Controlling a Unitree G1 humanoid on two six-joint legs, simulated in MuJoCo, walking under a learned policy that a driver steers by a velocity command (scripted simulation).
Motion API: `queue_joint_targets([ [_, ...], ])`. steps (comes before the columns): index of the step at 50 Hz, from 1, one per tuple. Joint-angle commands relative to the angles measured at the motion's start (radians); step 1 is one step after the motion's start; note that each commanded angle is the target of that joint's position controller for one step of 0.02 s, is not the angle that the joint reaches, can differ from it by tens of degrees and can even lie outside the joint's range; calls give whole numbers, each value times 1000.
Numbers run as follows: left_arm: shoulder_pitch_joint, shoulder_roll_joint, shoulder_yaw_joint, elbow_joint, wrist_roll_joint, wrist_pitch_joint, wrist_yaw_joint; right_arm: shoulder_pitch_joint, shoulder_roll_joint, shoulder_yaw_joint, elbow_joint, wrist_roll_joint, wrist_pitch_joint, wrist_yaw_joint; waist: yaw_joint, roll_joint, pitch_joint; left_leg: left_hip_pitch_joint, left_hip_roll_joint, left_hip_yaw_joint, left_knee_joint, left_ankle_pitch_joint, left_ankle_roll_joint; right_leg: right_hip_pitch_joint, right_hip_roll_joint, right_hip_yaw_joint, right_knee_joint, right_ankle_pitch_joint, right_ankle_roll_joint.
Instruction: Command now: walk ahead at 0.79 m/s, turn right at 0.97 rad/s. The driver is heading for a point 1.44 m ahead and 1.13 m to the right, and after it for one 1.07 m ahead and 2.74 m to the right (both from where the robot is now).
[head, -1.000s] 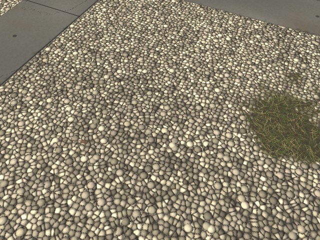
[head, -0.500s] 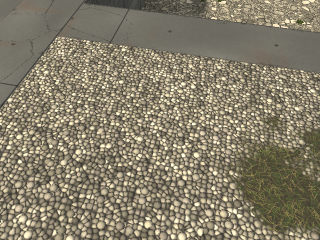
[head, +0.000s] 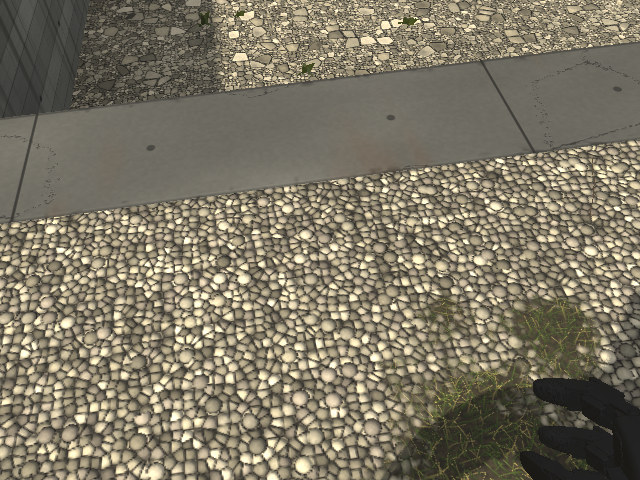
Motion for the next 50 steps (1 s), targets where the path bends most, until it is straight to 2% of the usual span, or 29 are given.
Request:
queue_joint_targets([
  [1,-149,163,44,-113,-14,-13,46,-61,-75,-32,-76,-30,7,-10,-74,17,49,82,-58,125,-297,184,-54,-202,-155,267,-213,381,-105],
  [3,-111,176,55,-84,-14,24,59,-117,-29,-25,-100,-29,11,1,-21,-52,-14,207,-145,177,-506,361,-58,-223,-96,222,-143,424,-22],
  [5,-70,174,61,-62,-18,47,66,-124,-64,-47,-116,1,13,11,0,-105,-70,283,-193,158,-610,428,-65,-170,-99,292,-89,332,18],
  [7,-79,159,64,-59,-25,58,76,-129,-108,-70,-125,18,10,11,-10,-140,-73,283,-192,108,-695,396,-57,-78,-116,371,7,276,43],
  [9,-153,149,66,-90,-24,62,86,-11,-144,-92,-96,13,-1,3,-88,-159,-143,400,-158,100,-775,482,-27,-8,-101,371,204,368,101],
  [10,-176,110,52,-116,-10,60,81,164,-162,-96,-59,-5,-3,1,-160,-147,-287,630,-48,51,-729,574,22,-38,-77,311,441,293,143],
  [11,-95,-17,11,-142,34,66,74,248,-191,-87,-49,-13,6,-4,-114,98,-422,904,209,-185,-582,1028,61,-244,-4,195,729,-498,171],
  [12,146,84,18,-163,-20,67,52,270,-226,-91,-30,-31,17,12,-11,398,-604,1080,495,-660,-634,751,312,-439,-37,199,1025,-522,204],
  [13,89,179,39,-131,-21,85,47,156,-167,-89,-82,-33,33,2,-44,240,-554,979,416,-622,-717,367,314,-477,-145,173,1094,-362,242],
  [14,-71,227,55,-158,-19,100,45,92,-88,-65,-99,-25,55,-14,-77,123,-391,814,312,-387,-755,220,257,-494,-169,105,1049,-259,259],
  [15,-138,234,63,-168,-12,115,53,56,-82,-55,-96,-18,77,-23,-66,27,-300,660,245,-264,-785,206,207,-456,-195,63,1014,-198,270],
  [16,-169,235,68,-187,-9,124,59,31,-96,-58,-79,-14,88,-25,-50,18,-206,524,196,-162,-806,254,195,-432,-223,50,952,-178,267],
  [17,-176,200,61,-197,-13,129,57,36,-115,-66,-52,-18,90,-26,-39,41,-152,423,160,-69,-830,292,187,-390,-243,27,877,-176,258],
  [19,-189,128,42,-206,-13,123,62,63,-127,-76,-5,-22,84,-21,-46,78,-141,401,155,25,-855,436,218,-376,-254,-14,770,-204,254],
  [23,-261,137,34,-219,1,123,60,84,-180,-95,40,-17,90,-18,-68,46,-214,461,246,50,-883,424,279,-356,-299,-6,618,-129,237],
  [29,-322,151,27,-215,9,128,36,65,-223,-98,74,17,118,5,-76,102,-167,378,222,166,-887,203,237,-151,-234,-80,296,-82,185],
  [32,-257,158,35,-180,15,123,26,105,-200,-84,113,38,131,6,-47,98,-174,352,193,208,-772,166,158,39,-182,-113,-9,17,125],
  [33,-231,197,45,-178,19,122,30,158,-154,-69,134,29,132,10,-53,16,-177,264,140,267,-663,62,75,148,-257,8,-107,129,80],
  [34,-271,306,61,-205,32,125,44,182,-90,-44,94,-18,129,20,-109,-278,-172,29,-11,370,-425,-253,-38,229,-520,353,-148,312,-62],
  [35,-259,290,60,-208,58,109,43,78,-169,-69,81,-13,131,4,-16,-220,-166,-8,-29,230,-212,-355,-55,94,-578,396,-183,340,-170],
  [36,-297,254,45,-200,65,87,40,80,-187,-79,85,9,138,0,-44,-178,-148,2,-20,185,-121,-305,-50,53,-532,313,-184,360,-151],
  [37,-348,219,36,-195,52,71,37,121,-174,-80,108,15,147,-5,-77,-161,-142,15,-12,170,-106,-238,-50,36,-470,232,-174,348,-99],
  [38,-384,189,27,-194,39,63,37,144,-174,-82,130,5,154,-13,-89,-152,-147,26,-9,166,-102,-180,-58,36,-436,186,-165,353,-62],
  [40,-410,144,8,-182,38,57,41,171,-156,-80,145,0,161,-17,-113,-148,-163,113,-18,172,-85,-107,-77,-9,-398,123,-148,473,-51],
  [44,-375,134,7,-148,36,64,42,114,-91,-49,132,9,160,-11,-72,-160,-167,208,-20,180,-348,-109,-75,27,-381,117,-113,441,-54],
  [46,-350,144,10,-126,36,69,41,108,-102,-46,130,13,162,-7,-57,-171,-165,255,-28,184,-445,-125,-67,37,-398,159,-105,404,-69],
  [48,-366,126,1,-110,25,71,40,145,-95,-42,149,12,159,-2,-90,-162,-153,355,-40,198,-648,8,-46,9,-376,166,-85,340,-43],
  [49,-348,111,-5,-96,20,68,40,163,-97,-38,159,-1,156,1,-101,-139,-150,439,-32,183,-758,154,-29,-25,-352,160,-83,275,-2],
  [50,-314,91,-12,-84,31,59,39,178,-136,-41,160,-18,153,-2,-84,-84,-169,527,34,111,-756,313,-5,-69,-311,140,-60,172,53],
])
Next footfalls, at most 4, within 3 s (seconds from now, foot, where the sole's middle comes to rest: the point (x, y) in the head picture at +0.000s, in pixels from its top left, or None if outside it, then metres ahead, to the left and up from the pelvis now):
0.20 left None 0.42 0.12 -0.77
0.66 right None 0.25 -0.08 -0.77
1.00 left None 0.38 0.13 -0.77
2.88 left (462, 347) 0.81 -0.21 -0.77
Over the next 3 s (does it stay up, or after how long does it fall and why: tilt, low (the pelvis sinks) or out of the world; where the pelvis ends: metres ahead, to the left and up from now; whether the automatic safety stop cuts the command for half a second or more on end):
stays up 0.64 -0.20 -0.02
